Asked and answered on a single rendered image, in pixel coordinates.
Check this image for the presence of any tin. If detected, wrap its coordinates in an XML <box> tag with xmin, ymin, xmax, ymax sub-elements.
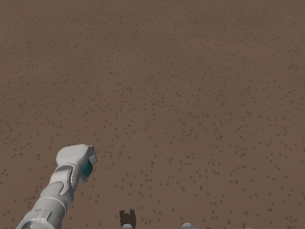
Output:
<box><xmin>81</xmin><ymin>160</ymin><xmax>93</xmax><ymax>178</ymax></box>

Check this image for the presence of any left robot arm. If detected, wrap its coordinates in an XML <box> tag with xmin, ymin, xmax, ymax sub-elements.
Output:
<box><xmin>16</xmin><ymin>162</ymin><xmax>81</xmax><ymax>229</ymax></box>

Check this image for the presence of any left robot hand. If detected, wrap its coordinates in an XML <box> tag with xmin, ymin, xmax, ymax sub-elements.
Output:
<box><xmin>56</xmin><ymin>144</ymin><xmax>97</xmax><ymax>183</ymax></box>

